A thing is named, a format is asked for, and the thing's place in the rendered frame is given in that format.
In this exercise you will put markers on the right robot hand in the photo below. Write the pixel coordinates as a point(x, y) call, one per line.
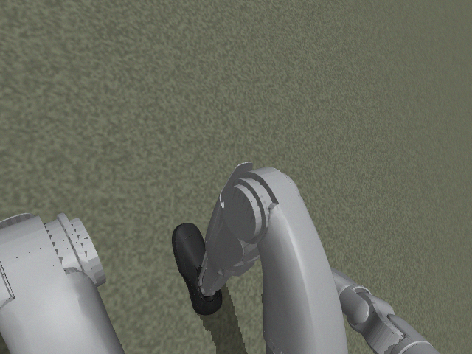
point(342, 281)

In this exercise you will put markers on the right robot foot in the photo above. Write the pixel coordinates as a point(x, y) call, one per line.
point(189, 250)

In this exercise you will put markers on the right robot arm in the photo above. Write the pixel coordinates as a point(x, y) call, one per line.
point(375, 320)

